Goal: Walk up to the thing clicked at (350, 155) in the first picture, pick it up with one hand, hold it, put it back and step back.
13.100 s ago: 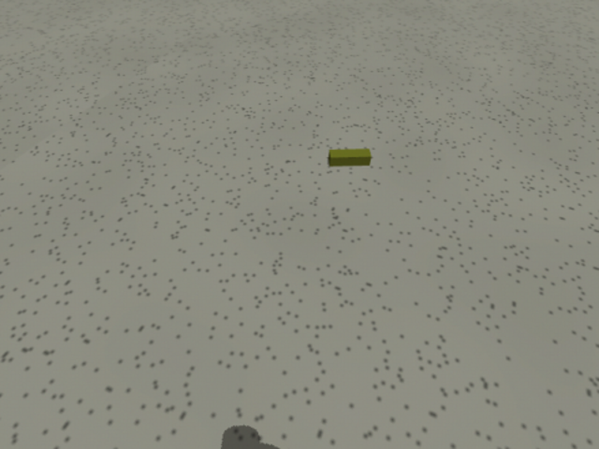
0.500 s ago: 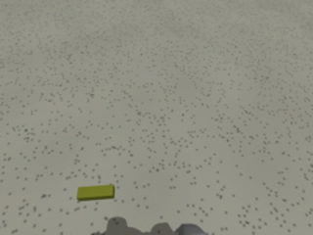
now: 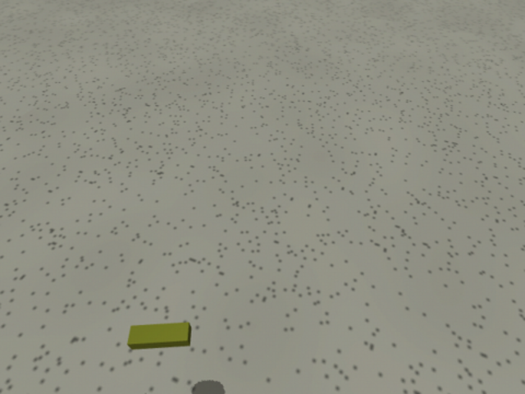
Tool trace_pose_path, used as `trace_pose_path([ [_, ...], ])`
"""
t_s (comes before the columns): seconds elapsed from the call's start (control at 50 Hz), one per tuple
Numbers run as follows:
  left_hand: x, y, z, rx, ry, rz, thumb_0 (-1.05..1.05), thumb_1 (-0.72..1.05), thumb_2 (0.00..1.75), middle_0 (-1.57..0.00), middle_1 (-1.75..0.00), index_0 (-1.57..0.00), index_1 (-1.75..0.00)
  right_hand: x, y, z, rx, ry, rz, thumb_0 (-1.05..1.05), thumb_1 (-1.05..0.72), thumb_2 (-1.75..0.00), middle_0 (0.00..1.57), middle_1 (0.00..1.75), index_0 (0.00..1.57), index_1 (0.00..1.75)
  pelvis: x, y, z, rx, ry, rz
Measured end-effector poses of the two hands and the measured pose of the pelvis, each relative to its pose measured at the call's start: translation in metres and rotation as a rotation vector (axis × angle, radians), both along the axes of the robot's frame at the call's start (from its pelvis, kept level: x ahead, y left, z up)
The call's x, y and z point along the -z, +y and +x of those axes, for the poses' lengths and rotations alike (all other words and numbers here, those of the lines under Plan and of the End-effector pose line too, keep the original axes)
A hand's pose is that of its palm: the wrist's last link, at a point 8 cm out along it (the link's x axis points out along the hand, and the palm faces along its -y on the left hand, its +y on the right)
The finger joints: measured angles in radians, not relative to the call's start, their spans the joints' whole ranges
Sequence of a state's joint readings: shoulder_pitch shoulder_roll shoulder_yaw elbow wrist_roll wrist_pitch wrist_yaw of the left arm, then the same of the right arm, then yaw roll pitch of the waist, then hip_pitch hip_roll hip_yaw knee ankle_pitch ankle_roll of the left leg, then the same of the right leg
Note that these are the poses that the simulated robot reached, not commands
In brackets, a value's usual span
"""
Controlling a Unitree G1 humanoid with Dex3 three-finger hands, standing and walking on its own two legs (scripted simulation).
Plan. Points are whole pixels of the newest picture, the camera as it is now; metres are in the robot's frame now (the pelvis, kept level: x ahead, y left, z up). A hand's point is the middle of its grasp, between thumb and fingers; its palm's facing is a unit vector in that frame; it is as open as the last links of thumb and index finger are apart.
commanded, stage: stand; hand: left
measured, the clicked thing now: (160, 335) +0.46 +0.36 -0.74
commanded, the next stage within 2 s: none
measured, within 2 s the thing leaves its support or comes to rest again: neither
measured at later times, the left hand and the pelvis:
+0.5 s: hand out of the picture +0.10 +0.26 -0.14, palm faces -0.01 -0.94 -0.35, open 7.4 cm; pelvis +0.02 +0.00 +0.01, yaw +0 degrees
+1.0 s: hand out of the picture +0.12 +0.25 -0.14, palm faces +0.00 -0.94 -0.34, open 7.4 cm; pelvis +0.03 +0.00 +0.01, yaw +0 degrees
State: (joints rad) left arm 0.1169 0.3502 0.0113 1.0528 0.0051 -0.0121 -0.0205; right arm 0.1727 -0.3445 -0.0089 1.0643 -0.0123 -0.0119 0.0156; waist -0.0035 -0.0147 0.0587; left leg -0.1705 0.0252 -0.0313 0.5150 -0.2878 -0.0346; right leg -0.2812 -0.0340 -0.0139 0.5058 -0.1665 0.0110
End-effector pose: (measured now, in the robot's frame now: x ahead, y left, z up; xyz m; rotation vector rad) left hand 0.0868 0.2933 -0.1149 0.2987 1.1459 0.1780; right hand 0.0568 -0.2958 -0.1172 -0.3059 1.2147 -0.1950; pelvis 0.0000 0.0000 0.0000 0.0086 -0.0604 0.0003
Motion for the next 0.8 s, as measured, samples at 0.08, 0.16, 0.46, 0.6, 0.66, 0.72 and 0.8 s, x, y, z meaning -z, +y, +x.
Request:
trace_pose_path([
  [0.08, -0.002, 0.000, -0.001, -0.003, 0.018, -0.002, 0.01, 0.91, 0.90, -0.20, -0.30, -0.20, -0.30, -0.004, -0.002, 0.010, -0.004, -0.010, -0.003, 0.01, -0.91, -0.90, 0.20, 0.30, 0.20, 0.30, -0.003, 0.000, 0.004, 0.000, 0.005, -0.001],
  [0.16, -0.004, 0.003, -0.003, -0.015, 0.037, 0.007, 0.01, 0.91, 0.90, -0.20, -0.30, -0.20, -0.30, -0.005, -0.003, 0.019, -0.010, -0.007, -0.003, 0.01, -0.91, -0.90, 0.20, 0.30, 0.20, 0.30, -0.005, 0.000, 0.008, -0.002, 0.010, -0.001],
  [0.46, -0.009, 0.009, 0.003, -0.030, 0.081, 0.032, 0.01, 0.91, 0.90, -0.20, -0.30, -0.20, -0.30, -0.006, -0.003, 0.045, -0.019, 0.004, 0.003, 0.01, -0.91, -0.90, 0.20, 0.30, 0.20, 0.30, -0.009, -0.001, 0.021, -0.003, 0.025, -0.006],
  [0.6, -0.009, 0.006, 0.013, -0.030, 0.072, 0.023, 0.01, 0.91, 0.90, -0.20, -0.30, -0.20, -0.30, -0.007, -0.002, 0.050, -0.021, 0.012, 0.001, 0.01, -0.91, -0.90, 0.20, 0.30, 0.20, 0.30, -0.011, -0.001, 0.026, -0.005, 0.030, -0.005],
  [0.66, -0.009, 0.005, 0.016, -0.028, 0.071, 0.021, 0.01, 0.91, 0.90, -0.20, -0.30, -0.20, -0.30, -0.006, -0.002, 0.051, -0.021, 0.016, 0.002, 0.01, -0.91, -0.90, 0.20, 0.30, 0.20, 0.30, -0.011, -0.001, 0.028, -0.005, 0.032, -0.005],
  [0.72, -0.009, 0.004, 0.019, -0.029, 0.071, 0.021, 0.01, 0.91, 0.90, -0.20, -0.30, -0.20, -0.30, -0.006, -0.002, 0.052, -0.020, 0.020, 0.002, 0.01, -0.91, -0.90, 0.20, 0.30, 0.20, 0.30, -0.011, -0.002, 0.030, -0.006, 0.034, -0.006],
  [0.8, -0.009, 0.003, 0.022, -0.028, 0.076, 0.021, 0.01, 0.91, 0.90, -0.20, -0.30, -0.20, -0.30, -0.006, -0.003, 0.053, -0.017, 0.025, 0.002, 0.01, -0.91, -0.90, 0.20, 0.30, 0.20, 0.30, -0.012, -0.002, 0.032, -0.006, 0.035, -0.007],
])
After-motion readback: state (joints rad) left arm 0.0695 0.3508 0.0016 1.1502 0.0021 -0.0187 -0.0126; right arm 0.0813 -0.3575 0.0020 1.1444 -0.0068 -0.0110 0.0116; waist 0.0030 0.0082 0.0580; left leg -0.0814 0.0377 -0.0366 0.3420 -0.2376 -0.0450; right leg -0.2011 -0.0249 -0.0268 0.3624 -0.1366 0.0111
